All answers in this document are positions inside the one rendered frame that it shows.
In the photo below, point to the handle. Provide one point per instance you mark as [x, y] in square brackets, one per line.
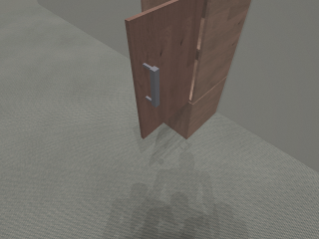
[155, 84]

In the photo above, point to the cupboard door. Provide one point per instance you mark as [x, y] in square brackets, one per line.
[166, 37]

